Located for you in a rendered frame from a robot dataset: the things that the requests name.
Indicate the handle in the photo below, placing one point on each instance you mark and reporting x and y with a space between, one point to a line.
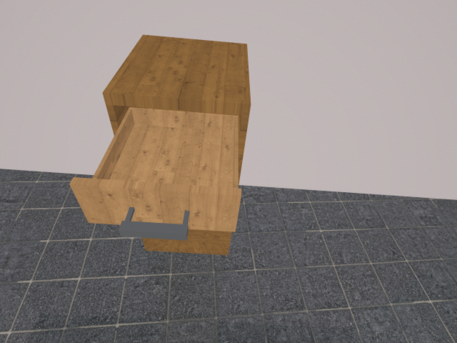
154 230

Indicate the drawer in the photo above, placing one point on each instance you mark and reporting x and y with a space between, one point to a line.
163 163

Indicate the cabinet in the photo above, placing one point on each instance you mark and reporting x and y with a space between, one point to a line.
192 75

